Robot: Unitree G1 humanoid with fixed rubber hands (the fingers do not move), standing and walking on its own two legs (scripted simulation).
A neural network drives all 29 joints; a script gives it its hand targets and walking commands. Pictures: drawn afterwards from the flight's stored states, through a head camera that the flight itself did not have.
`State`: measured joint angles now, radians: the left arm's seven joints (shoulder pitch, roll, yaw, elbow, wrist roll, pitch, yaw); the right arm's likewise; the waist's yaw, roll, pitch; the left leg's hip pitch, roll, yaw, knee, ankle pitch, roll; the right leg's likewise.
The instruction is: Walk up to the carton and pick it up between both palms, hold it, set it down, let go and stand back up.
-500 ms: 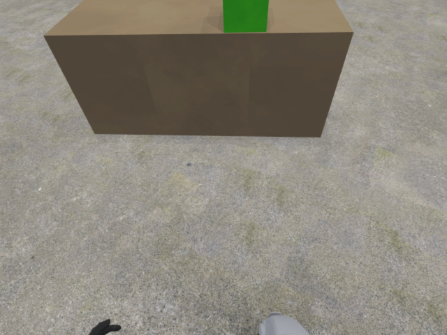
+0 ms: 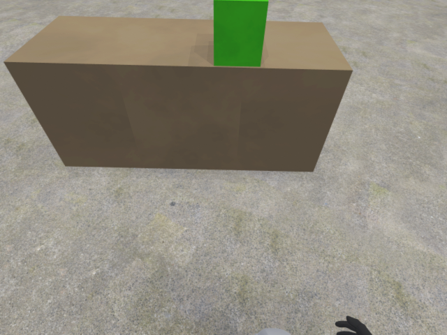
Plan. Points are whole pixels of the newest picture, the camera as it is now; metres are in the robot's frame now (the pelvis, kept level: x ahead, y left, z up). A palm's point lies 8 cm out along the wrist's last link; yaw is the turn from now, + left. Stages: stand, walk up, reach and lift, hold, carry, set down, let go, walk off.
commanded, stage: walk up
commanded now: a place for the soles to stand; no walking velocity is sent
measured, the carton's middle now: (238, 26) +1.27 -0.05 +0.04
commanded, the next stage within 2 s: none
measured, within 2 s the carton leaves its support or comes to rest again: neither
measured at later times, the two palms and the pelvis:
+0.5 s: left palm (114, 283) +0.26 +0.24 -0.09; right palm (356, 266) +0.29 -0.27 -0.09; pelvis +0.21 -0.01 +0.01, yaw +1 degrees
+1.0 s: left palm (148, 181) +0.52 +0.22 -0.08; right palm (348, 228) +0.41 -0.30 -0.13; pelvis +0.40 -0.03 +0.00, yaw -2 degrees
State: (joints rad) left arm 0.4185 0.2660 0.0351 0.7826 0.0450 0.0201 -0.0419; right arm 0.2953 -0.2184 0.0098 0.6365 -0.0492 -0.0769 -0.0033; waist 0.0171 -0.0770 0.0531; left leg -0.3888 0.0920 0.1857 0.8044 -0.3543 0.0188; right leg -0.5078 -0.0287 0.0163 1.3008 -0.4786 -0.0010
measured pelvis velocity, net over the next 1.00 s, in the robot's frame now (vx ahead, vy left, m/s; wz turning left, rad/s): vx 0.40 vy -0.03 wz -0.03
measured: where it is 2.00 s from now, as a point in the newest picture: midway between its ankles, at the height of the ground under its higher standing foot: (226, 234)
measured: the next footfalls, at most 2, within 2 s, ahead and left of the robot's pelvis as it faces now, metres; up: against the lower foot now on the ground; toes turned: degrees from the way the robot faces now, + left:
right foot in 0.18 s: +0.23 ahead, -0.16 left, +0.00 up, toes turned -9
left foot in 0.52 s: +0.37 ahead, +0.12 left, +0.00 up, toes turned +7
